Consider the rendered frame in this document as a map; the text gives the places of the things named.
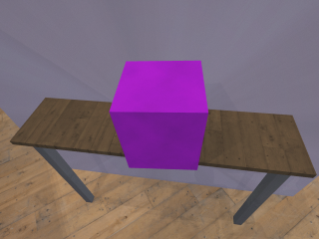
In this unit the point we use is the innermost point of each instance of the carton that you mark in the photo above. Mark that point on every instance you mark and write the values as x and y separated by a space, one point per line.
160 112

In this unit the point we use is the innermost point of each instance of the table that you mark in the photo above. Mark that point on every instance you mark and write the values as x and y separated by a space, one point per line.
259 142

